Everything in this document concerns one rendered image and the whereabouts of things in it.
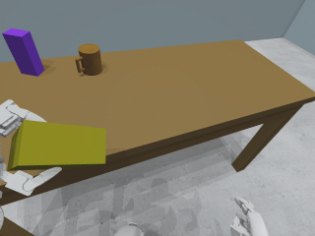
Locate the left robot shin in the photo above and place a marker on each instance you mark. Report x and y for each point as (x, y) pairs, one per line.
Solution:
(133, 224)

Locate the table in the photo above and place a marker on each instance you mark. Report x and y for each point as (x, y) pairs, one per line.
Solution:
(153, 101)

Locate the robot left thigh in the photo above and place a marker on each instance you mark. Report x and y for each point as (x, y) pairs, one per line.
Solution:
(129, 230)

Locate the sponge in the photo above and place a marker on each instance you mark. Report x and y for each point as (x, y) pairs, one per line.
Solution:
(40, 145)

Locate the robot left hand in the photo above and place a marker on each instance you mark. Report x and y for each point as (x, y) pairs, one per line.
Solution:
(11, 118)

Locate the robot right hand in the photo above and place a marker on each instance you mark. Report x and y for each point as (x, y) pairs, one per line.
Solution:
(251, 225)

